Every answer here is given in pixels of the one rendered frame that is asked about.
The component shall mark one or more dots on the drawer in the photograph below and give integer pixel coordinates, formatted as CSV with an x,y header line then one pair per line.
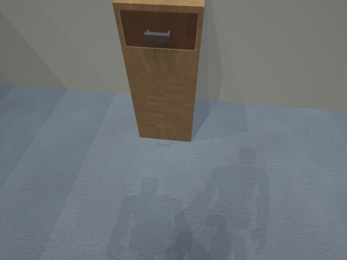
x,y
182,27

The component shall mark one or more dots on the cabinet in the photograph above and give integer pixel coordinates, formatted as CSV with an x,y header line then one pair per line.
x,y
162,81

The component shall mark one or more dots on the handle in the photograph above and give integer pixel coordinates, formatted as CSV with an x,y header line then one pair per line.
x,y
157,36

